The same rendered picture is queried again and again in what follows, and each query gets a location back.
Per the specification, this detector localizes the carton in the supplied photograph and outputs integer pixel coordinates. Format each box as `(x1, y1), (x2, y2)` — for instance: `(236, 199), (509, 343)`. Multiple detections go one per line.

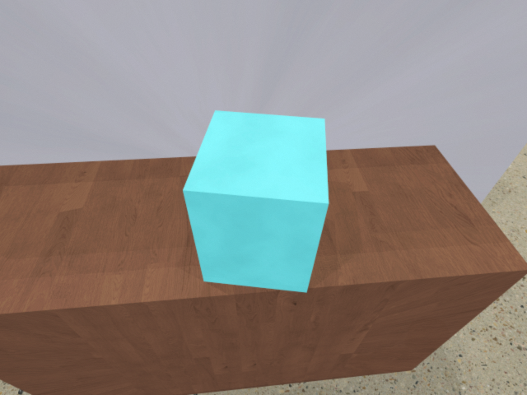
(183, 110), (329, 293)

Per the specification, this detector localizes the pedestal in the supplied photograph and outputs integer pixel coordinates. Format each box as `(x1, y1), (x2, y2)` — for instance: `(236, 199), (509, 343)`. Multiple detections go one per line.
(0, 145), (527, 395)

